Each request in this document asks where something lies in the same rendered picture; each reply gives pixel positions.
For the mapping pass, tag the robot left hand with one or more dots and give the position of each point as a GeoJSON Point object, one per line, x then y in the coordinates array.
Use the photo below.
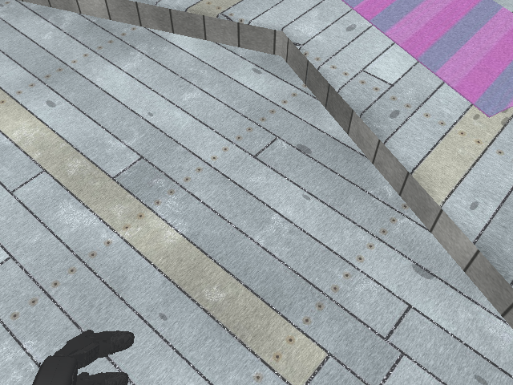
{"type": "Point", "coordinates": [62, 367]}

